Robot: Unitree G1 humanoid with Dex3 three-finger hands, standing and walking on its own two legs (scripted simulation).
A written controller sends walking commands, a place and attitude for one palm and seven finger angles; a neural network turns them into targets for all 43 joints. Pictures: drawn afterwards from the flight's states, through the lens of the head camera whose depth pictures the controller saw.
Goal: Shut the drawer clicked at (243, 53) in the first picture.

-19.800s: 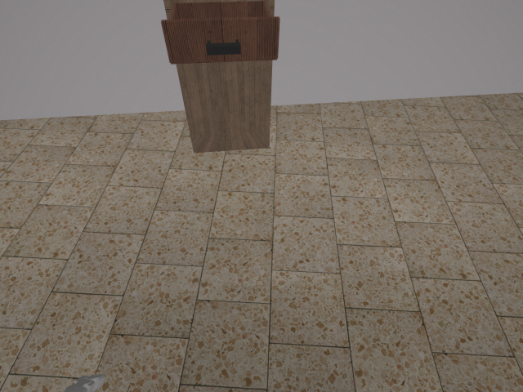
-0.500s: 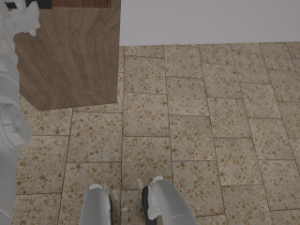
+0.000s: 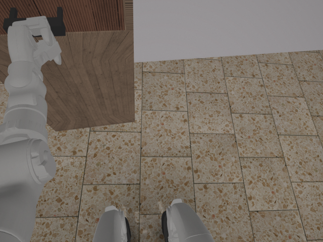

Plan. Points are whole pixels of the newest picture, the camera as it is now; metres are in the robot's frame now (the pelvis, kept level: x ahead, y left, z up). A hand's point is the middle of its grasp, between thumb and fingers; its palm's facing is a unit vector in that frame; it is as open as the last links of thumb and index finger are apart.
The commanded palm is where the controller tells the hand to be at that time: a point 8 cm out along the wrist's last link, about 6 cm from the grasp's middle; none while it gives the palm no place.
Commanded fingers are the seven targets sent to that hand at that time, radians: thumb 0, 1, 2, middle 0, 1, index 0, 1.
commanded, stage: pull the fist back off the drawer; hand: left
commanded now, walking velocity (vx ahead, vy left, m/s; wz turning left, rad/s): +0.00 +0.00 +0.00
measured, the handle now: (36, 19) +0.64 +0.22 +0.08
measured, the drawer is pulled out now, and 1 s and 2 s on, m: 0.00 0.00 0.00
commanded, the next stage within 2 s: draw the hand back to the body in 0.08 s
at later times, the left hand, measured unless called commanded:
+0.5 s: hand (29, 70) +0.46 +0.20 +0.12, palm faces +0.08 -1.00 -0.03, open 3.3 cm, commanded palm +0.42 +0.24 +0.13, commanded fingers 0.00 0.90 0.90 -1.40 -1.60 -1.40 -1.60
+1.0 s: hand out of the picture +0.32 +0.22 +0.19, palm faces +0.31 -0.91 -0.26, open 3.3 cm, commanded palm +0.26 +0.26 +0.21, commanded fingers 0.00 0.90 0.90 -1.40 -1.60 -1.40 -1.60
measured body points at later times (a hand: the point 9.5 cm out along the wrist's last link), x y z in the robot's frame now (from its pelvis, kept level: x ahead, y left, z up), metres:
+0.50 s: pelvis +0.05 -0.01 +0.05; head +0.14 +0.00 +0.49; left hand +0.45 +0.25 +0.12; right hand +0.12 -0.26 -0.07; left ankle +0.03 +0.10 -0.65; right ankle +0.02 -0.13 -0.65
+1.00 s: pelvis +0.04 -0.01 +0.09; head +0.04 -0.03 +0.54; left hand +0.30 +0.27 +0.20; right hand +0.24 -0.22 +0.00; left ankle +0.03 +0.10 -0.65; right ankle +0.02 -0.13 -0.65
